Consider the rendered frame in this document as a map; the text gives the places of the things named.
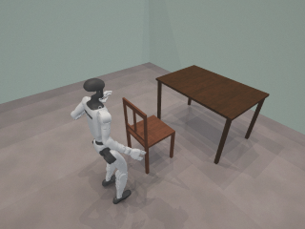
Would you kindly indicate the right robot upper arm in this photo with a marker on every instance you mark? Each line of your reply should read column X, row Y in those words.
column 105, row 120

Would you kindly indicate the left robot shin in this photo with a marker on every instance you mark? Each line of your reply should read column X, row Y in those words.
column 110, row 168

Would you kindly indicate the right robot hand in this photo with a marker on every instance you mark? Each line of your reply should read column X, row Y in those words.
column 136, row 152

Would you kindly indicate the table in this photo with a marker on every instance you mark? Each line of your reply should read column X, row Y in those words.
column 220, row 94

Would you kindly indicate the robot right foot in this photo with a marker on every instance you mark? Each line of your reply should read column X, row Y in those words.
column 125, row 194

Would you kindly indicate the right robot forearm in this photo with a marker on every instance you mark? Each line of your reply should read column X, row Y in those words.
column 115, row 146

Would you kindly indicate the left robot upper arm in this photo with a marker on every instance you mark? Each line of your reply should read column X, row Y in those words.
column 80, row 108

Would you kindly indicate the chair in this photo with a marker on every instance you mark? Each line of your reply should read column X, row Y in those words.
column 147, row 132

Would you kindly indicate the left robot hand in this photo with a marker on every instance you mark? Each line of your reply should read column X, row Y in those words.
column 105, row 94

